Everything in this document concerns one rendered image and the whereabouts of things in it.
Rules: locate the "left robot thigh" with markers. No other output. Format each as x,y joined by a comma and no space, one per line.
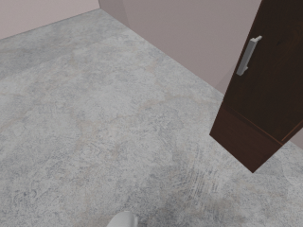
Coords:
124,219

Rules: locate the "cupboard door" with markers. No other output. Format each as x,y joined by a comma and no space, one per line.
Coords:
270,92

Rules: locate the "handle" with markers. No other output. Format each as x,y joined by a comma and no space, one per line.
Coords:
247,55

